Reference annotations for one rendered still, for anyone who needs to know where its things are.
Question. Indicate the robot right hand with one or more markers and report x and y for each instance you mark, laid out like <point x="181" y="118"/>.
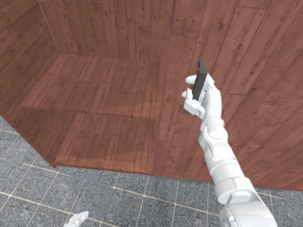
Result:
<point x="209" y="103"/>

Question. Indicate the robot left hand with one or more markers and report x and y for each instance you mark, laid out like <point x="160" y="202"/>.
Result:
<point x="77" y="219"/>

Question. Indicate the wardrobe door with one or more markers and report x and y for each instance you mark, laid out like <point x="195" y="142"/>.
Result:
<point x="253" y="50"/>

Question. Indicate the robot right upper arm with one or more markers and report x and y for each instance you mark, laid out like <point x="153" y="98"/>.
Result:
<point x="246" y="214"/>

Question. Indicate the right robot forearm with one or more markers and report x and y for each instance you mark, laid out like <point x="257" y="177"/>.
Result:
<point x="231" y="186"/>

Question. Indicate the handle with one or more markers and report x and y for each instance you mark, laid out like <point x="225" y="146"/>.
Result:
<point x="199" y="81"/>

